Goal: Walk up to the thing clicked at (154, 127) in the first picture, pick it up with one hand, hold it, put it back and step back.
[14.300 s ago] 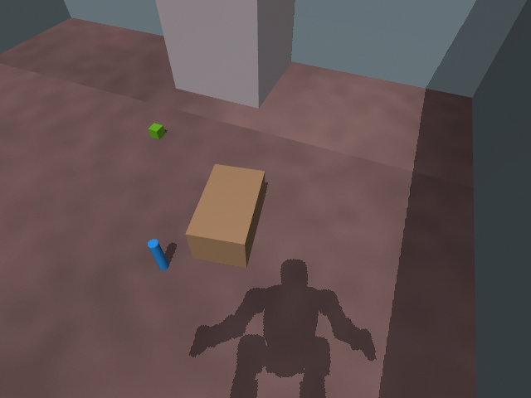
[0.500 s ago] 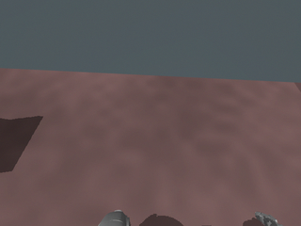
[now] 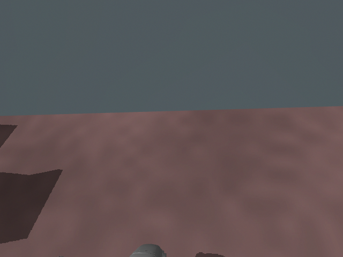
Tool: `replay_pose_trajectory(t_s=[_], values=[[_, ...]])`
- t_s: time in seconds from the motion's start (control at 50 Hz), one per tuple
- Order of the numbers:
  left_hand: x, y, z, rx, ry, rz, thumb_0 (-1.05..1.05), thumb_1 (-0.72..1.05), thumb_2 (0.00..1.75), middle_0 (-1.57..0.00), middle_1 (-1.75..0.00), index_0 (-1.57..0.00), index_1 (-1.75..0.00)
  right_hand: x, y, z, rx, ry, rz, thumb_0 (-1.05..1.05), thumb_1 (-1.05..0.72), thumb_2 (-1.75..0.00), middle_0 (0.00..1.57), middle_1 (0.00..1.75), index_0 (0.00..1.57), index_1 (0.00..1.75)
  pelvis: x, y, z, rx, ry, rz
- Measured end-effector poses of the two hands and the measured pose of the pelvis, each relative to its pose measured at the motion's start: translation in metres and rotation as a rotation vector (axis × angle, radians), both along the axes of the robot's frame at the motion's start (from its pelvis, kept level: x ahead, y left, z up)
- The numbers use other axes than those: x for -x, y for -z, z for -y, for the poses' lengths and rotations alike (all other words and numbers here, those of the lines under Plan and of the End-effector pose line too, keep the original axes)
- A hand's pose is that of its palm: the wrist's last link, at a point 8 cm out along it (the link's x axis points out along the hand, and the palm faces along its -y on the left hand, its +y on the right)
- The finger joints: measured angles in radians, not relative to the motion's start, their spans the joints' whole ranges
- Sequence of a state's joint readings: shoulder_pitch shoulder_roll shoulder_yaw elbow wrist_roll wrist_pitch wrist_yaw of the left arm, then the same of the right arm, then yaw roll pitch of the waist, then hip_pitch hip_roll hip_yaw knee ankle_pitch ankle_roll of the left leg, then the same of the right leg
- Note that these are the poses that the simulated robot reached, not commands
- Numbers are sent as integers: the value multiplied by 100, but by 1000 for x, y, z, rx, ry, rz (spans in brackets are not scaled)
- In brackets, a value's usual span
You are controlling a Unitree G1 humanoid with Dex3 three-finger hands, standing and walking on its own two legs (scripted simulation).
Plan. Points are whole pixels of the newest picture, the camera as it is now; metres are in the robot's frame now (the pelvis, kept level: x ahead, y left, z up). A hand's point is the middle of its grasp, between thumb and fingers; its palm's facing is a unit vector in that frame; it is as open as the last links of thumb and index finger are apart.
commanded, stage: walk up
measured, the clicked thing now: out of the picture -0.48 -1.14 -0.74
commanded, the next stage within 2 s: stand in 1.72 s
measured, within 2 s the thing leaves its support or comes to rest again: neither
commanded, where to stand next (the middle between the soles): +0.36 +0.04 m, yaw +1 degrees
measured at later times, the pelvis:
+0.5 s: pelvis +0.17 +0.05 +0.00, yaw +4 degrees
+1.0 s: pelvis +0.28 +0.02 +0.00, yaw +3 degrees
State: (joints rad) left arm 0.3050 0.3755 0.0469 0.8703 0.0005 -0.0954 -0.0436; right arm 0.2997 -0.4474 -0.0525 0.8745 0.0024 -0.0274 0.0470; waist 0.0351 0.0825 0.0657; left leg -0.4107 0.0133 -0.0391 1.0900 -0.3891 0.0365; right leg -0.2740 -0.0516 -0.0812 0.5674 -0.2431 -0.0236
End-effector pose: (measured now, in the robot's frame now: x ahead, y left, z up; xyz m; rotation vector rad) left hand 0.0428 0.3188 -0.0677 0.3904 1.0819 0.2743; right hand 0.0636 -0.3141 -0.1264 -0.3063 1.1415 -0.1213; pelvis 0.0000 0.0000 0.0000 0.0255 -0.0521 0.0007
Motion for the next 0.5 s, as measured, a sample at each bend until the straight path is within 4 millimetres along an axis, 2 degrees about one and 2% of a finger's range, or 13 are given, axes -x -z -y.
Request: replay_pose_trajectory(t_s=[0.06, 0.14, 0.28, 0.38, 0.42, 0.5], values=[[-3, -3, 3, 1, -15, -37, 0, 90, 90, -20, -31, -21, -30, -34, -9, -1, -9, -20, 31, 0, -91, -90, 20, 30, 20, 30, -18, -6, 2, 6, -2, -4], [-11, 1, 0, 10, -39, -69, 1, 90, 90, -20, -31, -21, -30, -69, -16, -5, -1, -50, 26, 0, -91, -90, 20, 30, 20, 30, -43, -8, 2, 20, -21, -7], [-40, 25, -19, 46, -76, -94, 1, 90, 90, -20, -31, -21, -30, -137, -24, -23, 38, -108, 13, 0, -91, -90, 20, 30, 20, 30, -94, 1, -14, 46, -58, -11], [-77, 53, -39, 77, -87, -127, 1, 90, 90, -20, -31, -21, -30, -191, -29, -46, 79, -128, 88, 0, -91, -90, 20, 30, 20, 30, -131, 14, -37, 21, -61, -5], [-96, 54, -41, 90, -72, -135, 1, 90, 90, -20, -30, -21, -30, -202, -35, -53, 78, -106, 124, 0, -91, -90, 21, 30, 21, 30, -143, 11, -44, 39, -65, 1], [-138, 46, -44, 108, -40, -99, 1, 91, 90, -20, -30, -21, -30, -211, -46, -60, 77, -74, 117, 0, -91, -90, 21, 30, 21, 30, -167, 0, -48, 39, -69, 3]])
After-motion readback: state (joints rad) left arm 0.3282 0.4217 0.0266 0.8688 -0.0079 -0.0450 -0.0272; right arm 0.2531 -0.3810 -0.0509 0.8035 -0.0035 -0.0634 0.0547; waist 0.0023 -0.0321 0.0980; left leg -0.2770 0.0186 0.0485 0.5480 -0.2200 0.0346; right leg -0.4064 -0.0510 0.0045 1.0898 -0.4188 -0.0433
